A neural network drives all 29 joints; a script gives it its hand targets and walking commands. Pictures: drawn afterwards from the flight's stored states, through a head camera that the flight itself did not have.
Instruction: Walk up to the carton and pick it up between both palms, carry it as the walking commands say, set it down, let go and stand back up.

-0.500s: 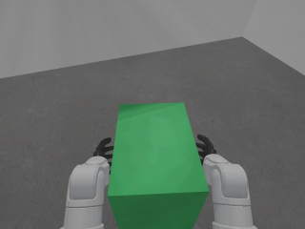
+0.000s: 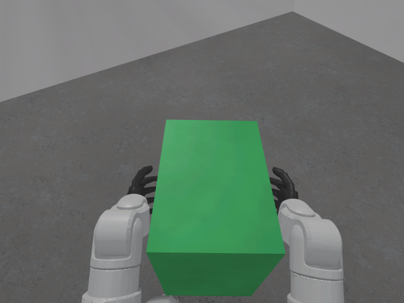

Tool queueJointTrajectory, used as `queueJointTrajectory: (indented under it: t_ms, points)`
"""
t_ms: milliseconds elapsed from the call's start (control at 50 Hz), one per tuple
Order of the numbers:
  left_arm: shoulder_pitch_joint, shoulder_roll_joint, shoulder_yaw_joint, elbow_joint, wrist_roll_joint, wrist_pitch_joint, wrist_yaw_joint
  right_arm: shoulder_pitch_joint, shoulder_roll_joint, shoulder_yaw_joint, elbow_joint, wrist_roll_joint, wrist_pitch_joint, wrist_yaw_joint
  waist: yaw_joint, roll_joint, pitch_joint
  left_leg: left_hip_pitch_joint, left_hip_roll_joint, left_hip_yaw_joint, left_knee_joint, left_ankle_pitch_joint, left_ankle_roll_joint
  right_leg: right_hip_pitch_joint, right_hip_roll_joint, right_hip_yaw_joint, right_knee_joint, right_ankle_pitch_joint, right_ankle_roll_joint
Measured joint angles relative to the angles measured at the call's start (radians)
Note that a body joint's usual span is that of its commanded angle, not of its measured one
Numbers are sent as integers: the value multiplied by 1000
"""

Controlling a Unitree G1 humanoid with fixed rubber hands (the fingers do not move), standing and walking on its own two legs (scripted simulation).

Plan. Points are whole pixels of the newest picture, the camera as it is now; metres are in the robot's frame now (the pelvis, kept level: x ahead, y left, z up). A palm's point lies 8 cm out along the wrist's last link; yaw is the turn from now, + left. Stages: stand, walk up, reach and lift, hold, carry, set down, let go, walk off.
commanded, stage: carry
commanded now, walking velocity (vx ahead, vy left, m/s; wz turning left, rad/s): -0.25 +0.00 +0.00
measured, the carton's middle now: (210, 210) +0.30 -0.02 +0.01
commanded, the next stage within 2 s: none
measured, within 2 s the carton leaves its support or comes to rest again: neither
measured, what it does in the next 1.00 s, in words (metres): walks backwards: left foot, then right foot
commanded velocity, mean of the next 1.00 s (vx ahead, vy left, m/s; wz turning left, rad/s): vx -0.25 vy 0.00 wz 0.00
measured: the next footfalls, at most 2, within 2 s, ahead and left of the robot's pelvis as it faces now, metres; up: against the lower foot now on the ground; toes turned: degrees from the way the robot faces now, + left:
left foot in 0.18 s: -0.08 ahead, +0.13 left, +0.00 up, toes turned +5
right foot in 0.60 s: -0.29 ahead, -0.10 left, +0.00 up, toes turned -5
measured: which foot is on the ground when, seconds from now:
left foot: up 0.00-0.16, down 0.18-0.62, up 0.64-0.98, down 1.00-1.00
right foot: down 0.00-0.18, up 0.20-0.58, down 0.60-1.00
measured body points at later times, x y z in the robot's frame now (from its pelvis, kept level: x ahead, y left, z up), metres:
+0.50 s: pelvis -0.22 +0.03 +0.00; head -0.21 +0.05 +0.45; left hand +0.06 +0.19 +0.07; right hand +0.09 -0.08 +0.08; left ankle -0.12 +0.12 -0.74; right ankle -0.27 -0.11 -0.69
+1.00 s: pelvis -0.44 +0.03 -0.01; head -0.42 +0.03 +0.44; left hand -0.14 +0.17 +0.07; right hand -0.13 -0.11 +0.07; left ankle -0.48 +0.13 -0.74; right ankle -0.33 -0.10 -0.74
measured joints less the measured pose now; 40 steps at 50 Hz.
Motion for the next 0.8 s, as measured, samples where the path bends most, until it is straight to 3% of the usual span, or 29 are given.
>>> queueJointTrajectory:
  t_ms: [120, 160, 200, 260, 320, 360, 460, 540, 600, 640, 700, 760, 800]
  points:
    - [-29, -6, 21, -7, 13, -3, -10, -35, 7, -11, 4, 2, -6, -6, 10, -21, -22, 177, -10, 24, -226, -28, -6, -81, -23, -3, -18, 92, 10]
    - [-32, -7, 23, -5, 19, -4, -11, -48, 10, -18, 17, 2, -9, -4, 19, -29, -33, 257, -8, 37, -382, 37, 4, -111, -24, -9, -20, 125, 17]
    - [-27, -5, 29, 5, 24, -11, -12, -53, 13, -17, 46, -1, -23, 1, 32, -60, -31, 284, -19, 50, -472, 138, 44, -141, -38, -5, 3, 120, 29]
    - [25, 5, 31, 20, 17, -2, -12, -40, 10, 13, 105, -12, -17, 7, 59, -34, -30, 252, 16, 38, -456, 156, 80, -212, 24, 25, 285, -177, 38]
    - [35, 8, 27, 18, 5, 17, -2, -27, 7, 20, 105, -14, -2, 11, 91, -26, -22, 234, 41, 24, -492, 210, 79, -240, 71, 54, 544, -207, 44]
    - [26, 6, 28, 8, -6, 16, 9, -32, 8, 11, 91, -15, -2, 15, 107, -29, -17, 214, 46, 21, -510, 248, 80, -217, 71, 50, 599, -208, 59]
    - [-3, 1, 31, -11, -12, 3, 18, -51, 13, -5, 60, -23, -14, 23, 111, -23, -31, 143, 58, 25, -538, 332, 84, -83, 63, 23, 453, -275, 73]
    - [-26, -4, 36, 7, -11, -2, 16, -54, 13, -12, 51, -34, -13, 27, 93, 1, -47, 90, 72, 30, -576, 410, 77, 47, 76, -1, 233, -294, 45]
    - [-38, -7, 37, 25, -9, -7, 12, -51, 12, -16, 47, -41, -10, 28, 79, 17, -49, 54, 75, 41, -602, 472, 65, 161, 79, -24, -13, -200, 19]
    - [-32, -7, 20, 55, -7, -21, 8, -33, 7, -25, 48, -40, -12, 28, 59, 58, -29, 36, 90, 26, -583, 414, 44, 156, 96, -38, -41, -101, 4]
    - [0, 1, -12, 75, -2, -4, 4, 12, -1, -17, 52, -27, 6, 24, 38, 17, -23, -42, 36, 10, -266, 114, 18, 116, 46, -19, -13, -82, -5]
    - [15, 3, -14, 46, -2, 7, 3, 7, -1, -13, 42, -8, 17, 10, 16, 5, -11, -72, -8, -30, 10, 75, 5, 80, 16, 2, -18, -41, -2]
    - [6, 1, 0, 25, -3, 5, 1, -5, 1, -7, 27, -1, 13, 0, 3, 7, -7, -44, -11, -30, 55, 58, -15, 49, 7, 6, -16, -15, 0]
